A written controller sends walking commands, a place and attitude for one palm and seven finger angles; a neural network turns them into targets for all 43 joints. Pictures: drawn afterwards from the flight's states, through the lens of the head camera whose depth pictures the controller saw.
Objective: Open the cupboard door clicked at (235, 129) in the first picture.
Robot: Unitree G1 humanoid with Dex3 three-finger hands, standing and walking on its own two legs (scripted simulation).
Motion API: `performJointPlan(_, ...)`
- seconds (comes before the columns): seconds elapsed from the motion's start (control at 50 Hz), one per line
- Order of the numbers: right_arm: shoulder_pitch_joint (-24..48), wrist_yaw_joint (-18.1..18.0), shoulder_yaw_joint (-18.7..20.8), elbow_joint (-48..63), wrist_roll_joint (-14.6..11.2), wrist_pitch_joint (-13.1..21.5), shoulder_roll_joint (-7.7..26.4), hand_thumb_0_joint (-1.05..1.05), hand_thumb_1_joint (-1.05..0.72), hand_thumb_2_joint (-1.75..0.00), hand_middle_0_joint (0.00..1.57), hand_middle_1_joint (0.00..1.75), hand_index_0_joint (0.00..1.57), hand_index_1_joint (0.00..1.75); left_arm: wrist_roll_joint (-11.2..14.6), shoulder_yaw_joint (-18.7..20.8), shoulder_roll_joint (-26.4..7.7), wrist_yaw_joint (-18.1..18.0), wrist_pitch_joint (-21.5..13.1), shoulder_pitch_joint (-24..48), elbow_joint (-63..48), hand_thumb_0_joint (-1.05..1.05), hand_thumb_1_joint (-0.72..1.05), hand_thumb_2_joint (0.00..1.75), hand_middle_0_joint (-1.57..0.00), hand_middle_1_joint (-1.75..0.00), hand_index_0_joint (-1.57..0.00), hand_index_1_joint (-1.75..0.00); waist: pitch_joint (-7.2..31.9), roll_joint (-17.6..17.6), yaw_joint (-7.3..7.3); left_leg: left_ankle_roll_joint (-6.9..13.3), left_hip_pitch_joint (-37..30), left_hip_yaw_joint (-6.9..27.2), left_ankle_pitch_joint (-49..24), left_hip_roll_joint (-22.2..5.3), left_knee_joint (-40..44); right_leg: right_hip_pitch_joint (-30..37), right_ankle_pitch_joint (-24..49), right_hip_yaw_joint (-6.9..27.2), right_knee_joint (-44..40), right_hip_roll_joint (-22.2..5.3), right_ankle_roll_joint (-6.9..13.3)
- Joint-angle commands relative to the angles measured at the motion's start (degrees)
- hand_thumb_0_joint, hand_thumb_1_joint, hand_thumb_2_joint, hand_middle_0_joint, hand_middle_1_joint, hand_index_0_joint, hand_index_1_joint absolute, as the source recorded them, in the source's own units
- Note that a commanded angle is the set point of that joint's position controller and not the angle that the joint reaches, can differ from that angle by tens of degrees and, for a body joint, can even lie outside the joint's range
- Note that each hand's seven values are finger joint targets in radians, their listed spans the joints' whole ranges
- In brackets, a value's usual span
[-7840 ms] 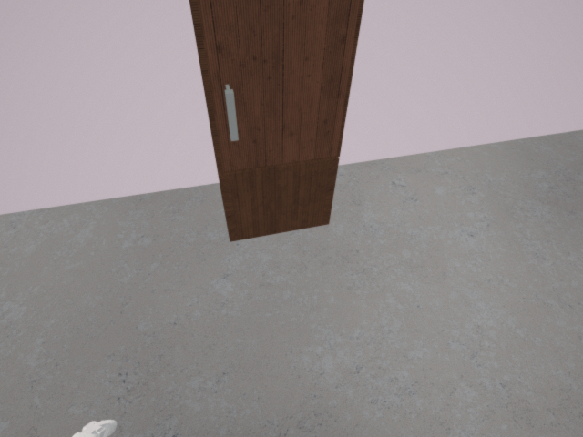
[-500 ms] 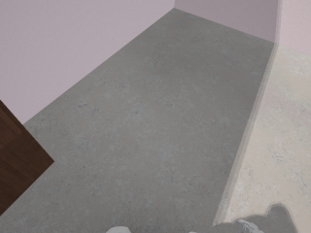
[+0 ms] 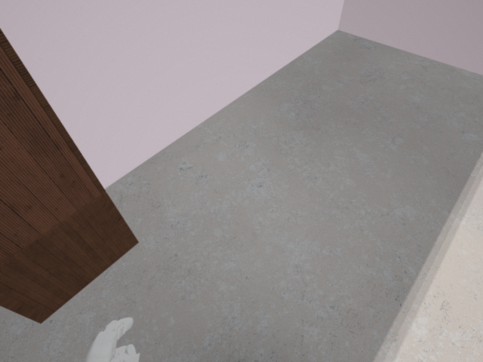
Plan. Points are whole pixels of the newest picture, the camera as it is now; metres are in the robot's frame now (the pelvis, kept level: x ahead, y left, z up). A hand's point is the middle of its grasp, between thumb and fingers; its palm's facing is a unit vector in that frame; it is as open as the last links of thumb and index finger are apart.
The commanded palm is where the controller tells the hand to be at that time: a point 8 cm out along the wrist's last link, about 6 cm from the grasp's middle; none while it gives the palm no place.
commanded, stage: turn to face it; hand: left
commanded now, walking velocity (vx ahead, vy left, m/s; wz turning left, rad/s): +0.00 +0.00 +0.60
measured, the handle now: out of the picture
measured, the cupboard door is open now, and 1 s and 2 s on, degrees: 0 0 0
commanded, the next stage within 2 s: take the last steps up to it in 1.24 s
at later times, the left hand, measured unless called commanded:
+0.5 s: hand out of the picture -0.08 +0.19 -0.16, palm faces +0.39 -0.88 -0.26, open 7.4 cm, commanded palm none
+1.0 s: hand out of the picture -0.05 +0.26 -0.15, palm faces +0.57 -0.78 -0.25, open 7.4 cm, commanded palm none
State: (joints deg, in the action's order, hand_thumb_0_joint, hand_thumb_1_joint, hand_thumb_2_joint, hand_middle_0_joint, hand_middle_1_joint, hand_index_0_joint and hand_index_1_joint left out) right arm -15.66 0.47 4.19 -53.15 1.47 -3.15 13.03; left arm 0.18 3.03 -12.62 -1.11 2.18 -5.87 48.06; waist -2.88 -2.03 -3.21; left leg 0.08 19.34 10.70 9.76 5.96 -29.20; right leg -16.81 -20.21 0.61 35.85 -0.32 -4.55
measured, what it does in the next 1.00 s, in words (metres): steps on the spot, turning left: right foot, then left foot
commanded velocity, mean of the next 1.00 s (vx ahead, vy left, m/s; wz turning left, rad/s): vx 0.00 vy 0.00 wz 0.55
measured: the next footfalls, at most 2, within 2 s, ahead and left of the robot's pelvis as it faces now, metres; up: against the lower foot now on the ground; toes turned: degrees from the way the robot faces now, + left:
right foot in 0.02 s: +0.04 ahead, -0.12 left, +0.00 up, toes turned +1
left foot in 0.54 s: -0.04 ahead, +0.12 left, +0.00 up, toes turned +28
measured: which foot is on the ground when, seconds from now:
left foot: down 0.00-0.02, up 0.04-0.52, down 0.54-1.00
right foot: up 0.00-0.00, down 0.02-0.54, up 0.56-1.00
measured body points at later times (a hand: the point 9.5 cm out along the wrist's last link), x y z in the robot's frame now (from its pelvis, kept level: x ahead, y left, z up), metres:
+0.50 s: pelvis -0.03 -0.01 +0.00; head +0.01 +0.00 +0.45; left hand -0.10 +0.24 -0.14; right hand +0.16 -0.23 -0.14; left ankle -0.08 +0.11 -0.71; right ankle +0.00 -0.12 -0.73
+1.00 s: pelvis -0.04 +0.02 +0.01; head -0.02 +0.04 +0.46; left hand -0.08 +0.30 -0.13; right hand +0.14 -0.17 -0.13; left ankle -0.07 +0.10 -0.73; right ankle +0.05 -0.12 -0.68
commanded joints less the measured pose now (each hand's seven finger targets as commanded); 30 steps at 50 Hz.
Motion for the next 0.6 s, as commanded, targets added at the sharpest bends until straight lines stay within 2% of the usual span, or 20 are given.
performJointPlan(0.0, 1.4, -0.2, 2.3, 6.9, -0.9, 1.3, 4.6, 0.0, -0.9, -0.9, 0.2, 0.3, 0.2, 0.3, -1.6, 3.6, -15.8, -1.4, -2.3, -7.7, -3.5, 0.0, 0.9, 0.9, -0.2, -0.3, -0.2, -0.3, 7.6, 20.5, 5.24, -3.3, 20.5, -4.4, 22.3, 1.2, -20.6, 20.3, 3.1, 25.5, -23.6, -27.2, 10.7)
performJointPlan(0.02, 2.9, -0.2, 3.0, 6.8, -0.1, 1.1, 8.4, 0.0, -0.9, -0.9, 0.2, 0.3, 0.2, 0.3, -1.1, 2.9, -14.8, -1.6, -1.7, -5.7, -4.3, 0.0, 0.9, 0.9, -0.2, -0.3, -0.2, -0.3, 5.4, 13.2, 4.57, -2.5, 16.3, -3.1, 22.5, -2.6, -30.6, 9.3, 3.4, 21.9, -23.5, -28.6, 13.4)
performJointPlan(0.04, 1.3, 0.2, 3.3, 5.6, 0.0, 0.3, 8.5, 0.0, -0.9, -0.9, 0.2, 0.3, 0.2, 0.3, -1.0, 2.7, -11.2, -1.8, -2.1, -1.4, -5.0, 0.0, 0.9, 0.9, -0.2, -0.3, -0.2, -0.3, 3.6, 12.4, 2.14, -2.3, 14.5, -2.3, 18.5, -4.3, -34.5, 4.8, 0.0, 17.1, -24.5, -24.9, 12.6)
performJointPlan(0.06, 0.8, 0.6, 3.3, 3.9, 0.2, -0.3, 7.5, 0.0, -0.9, -0.9, 0.2, 0.3, 0.2, 0.3, -0.9, 2.2, -10.3, -1.4, -2.0, 1.2, -5.3, 0.0, 0.9, 0.9, -0.2, -0.3, -0.2, -0.3, 0.4, 10.8, 0.94, -2.8, 13.6, -4.4, 15.3, -5.0, -38.2, 1.9, 0.4, 13.5, -24.1, -21.2, 11.3)
performJointPlan(0.08, -0.5, 0.9, 3.1, 2.9, 0.2, -0.5, 7.0, 0.0, -0.9, -0.9, 0.2, 0.3, 0.2, 0.3, -0.8, 1.5, -8.8, -1.2, -2.2, 2.4, -5.3, 0.0, 0.9, 0.9, -0.2, -0.3, -0.2, -0.3, -1.2, 10.2, -0.07, -3.4, 13.9, -5.9, 12.1, -5.7, -40.9, 1.5, 4.7, 7.9, -22.5, -18.3, 10.2)
performJointPlan(0.1, -1.1, 1.1, 2.8, 2.4, 0.2, -0.7, 6.4, 0.0, -0.9, -0.9, 0.2, 0.3, 0.2, 0.3, -0.8, 1.2, -7.7, -1.0, -2.5, 1.8, -4.9, 0.0, 0.9, 0.9, -0.2, -0.3, -0.2, -0.3, -2.0, 10.1, -0.08, -3.9, 14.2, -7.0, 9.9, -6.0, -42.5, 1.7, 8.8, 3.6, -21.4, -16.8, 9.5)
performJointPlan(0.12, -1.3, 1.3, 2.7, 2.3, 0.1, -0.8, 5.9, 0.0, -0.9, -0.9, 0.2, 0.3, 0.2, 0.3, -0.8, 1.1, -7.6, -0.9, -2.6, 0.2, -4.4, 0.0, 0.9, 0.9, -0.2, -0.3, -0.2, -0.3, -1.6, 10.8, 0.28, -4.3, 14.6, -7.7, 8.6, -6.1, -43.3, 2.9, 10.6, 1.4, -20.8, -16.1, 9.0)
performJointPlan(0.2, 2.1, 1.4, 2.4, 2.7, 0.0, -1.0, 6.1, 0.0, -0.9, -0.9, 0.2, 0.3, 0.2, 0.3, -0.9, 1.3, -8.0, -1.0, -2.8, -6.3, -2.1, 0.0, 0.9, 0.9, -0.2, -0.3, -0.2, -0.3, -0.5, 12.5, 3.06, -5.4, 16.0, -8.8, 8.1, -7.3, -40.3, 8.6, 13.0, -0.2, -20.2, -17.0, 9.4)
performJointPlan(0.26, 5.6, 1.4, 2.0, 3.4, -0.1, -1.0, 5.7, 0.0, -0.9, -0.9, 0.2, 0.3, 0.2, 0.3, -1.3, 1.8, -9.2, -1.1, -2.7, -8.8, -0.8, 0.0, 0.9, 0.9, -0.2, -0.3, -0.2, -0.3, -0.4, 11.2, 4.22, -5.6, 15.3, -9.9, 11.0, -8.5, -35.0, 11.0, 15.9, -0.8, -19.4, -19.5, 10.9)
performJointPlan(0.36, 10.3, 1.3, 1.0, 4.4, -0.6, -0.4, 4.8, 0.0, -0.9, -0.9, 0.2, 0.3, 0.2, 0.3, -1.8, 2.2, -10.7, -0.8, -2.4, -12.2, 1.1, 0.0, 0.9, 0.9, -0.2, -0.3, -0.2, -0.3, 1.7, 13.3, 6.04, -4.9, 10.5, -13.5, 15.4, -8.3, -23.4, 13.7, 27.7, -3.9, -15.8, -21.0, 11.7)
performJointPlan(0.44, 10.0, 1.1, 0.2, 5.0, -1.1, 0.6, 4.4, 0.0, -0.9, -0.9, 0.2, 0.3, 0.2, 0.3, -2.0, 2.9, -12.2, -0.7, -1.9, -11.8, 1.9, 0.0, 0.9, 0.9, -0.2, -0.3, -0.2, -0.3, 4.8, 15.1, 6.01, -3.3, 3.4, -15.9, 16.5, -7.5, -12.7, 14.1, 32.5, -5.7, -11.4, -22.6, 11.7)
performJointPlan(0.46, 8.9, 1.0, 0.2, 4.9, -1.0, 1.0, 4.6, 0.0, -0.9, -0.9, 0.2, 0.3, 0.2, 0.3, -2.0, 3.0, -12.3, -0.6, -1.8, -11.5, 2.0, 0.0, 0.9, 0.9, -0.2, -0.3, -0.2, -0.3, 5.9, 14.1, 5.26, -2.9, 1.3, -16.7, 14.2, -7.1, -7.7, 14.5, 33.4, -7.3, -9.0, -22.2, 10.7)
performJointPlan(0.48, 7.0, 0.9, 0.3, 4.6, -0.9, 1.3, 5.5, 0.0, -0.9, -0.9, 0.2, 0.3, 0.2, 0.3, -1.6, 3.1, -12.4, -0.5, -1.7, -11.1, 2.0, 0.0, 0.9, 0.9, -0.2, -0.3, -0.2, -0.3, 7.1, 12.9, 4.0, -2.4, -3.7, -16.9, 8.2, -7.1, -1.1, 12.5, 31.5, -9.4, -5.3, -21.5, 8.7)
performJointPlan(0.5, 3.7, 1.0, 0.9, 3.9, -0.7, 1.8, 7.7, 0.0, -0.9, -0.9, 0.2, 0.3, 0.2, 0.3, -1.0, 3.1, -11.7, -0.3, -1.4, -10.8, 1.9, 0.0, 0.9, 0.9, -0.2, -0.3, -0.2, -0.3, 8.9, 7.7, 1.83, -1.6, -12.9, -14.9, -0.9, -8.1, 6.7, 6.6, 26.5, -11.8, 2.2, -19.8, 5.8)
performJointPlan(0.52, 0.4, 0.6, 2.6, 3.7, -0.4, 2.4, 14.4, 0.0, -0.9, -0.9, 0.2, 0.3, 0.2, 0.3, -0.6, 2.7, -8.6, 0.1, -1.1, -10.8, 0.0, 0.0, 0.9, 0.9, -0.2, -0.3, -0.2, -0.3, 11.3, -8.6, -0.34, 4.0, -24.2, 2.6, -17.2, -21.1, 9.2, -8.7, 3.6, -14.0, 15.0, -12.4, 0.9)
performJointPlan(0.54, -3.0, 0.2, 3.5, 2.7, -0.9, 2.0, 18.8, 0.0, -0.9, -0.9, 0.2, 0.3, 0.2, 0.3, -0.9, 1.1, -6.2, 0.1, -0.8, -6.4, -2.4, 0.0, 0.9, 0.9, -0.2, -0.3, -0.2, -0.3, 10.8, -16.1, -1.93, 9.7, -25.0, 11.6, -36.5, -29.9, 8.5, -17.9, -19.3, -9.4, 23.8, -8.0, -1.2)
performJointPlan(0.56, -3.5, 0.0, 3.3, 2.1, -0.7, 1.7, 18.2, 0.0, -0.9, -0.9, 0.2, 0.3, 0.2, 0.3, -1.1, 1.5, -7.8, -0.1, -0.3, -4.9, -2.8, 0.0, 0.9, 0.9, -0.2, -0.3, -0.2, -0.3, 10.0, -10.1, -1.9, 12.8, -22.3, 8.6, -33.8, -31.3, 7.3, -18.0, -17.8, -5.2, 28.8, -8.9, -0.3)
performJointPlan(0.58, -1.4, -0.7, 2.8, 2.3, -0.5, 2.0, 15.6, 0.0, -0.9, -0.9, 0.2, 0.3, 0.2, 0.3, -1.5, 1.6, -7.3, -0.3, 0.1, -3.2, -1.9, 0.0, 0.9, 0.9, -0.2, -0.3, -0.2, -0.3, 7.4, -11.2, -1.61, 10.9, -19.2, 7.3, -32.2, -26.9, 8.4, -19.2, -13.8, -3.3, 30.3, -9.0, -0.4)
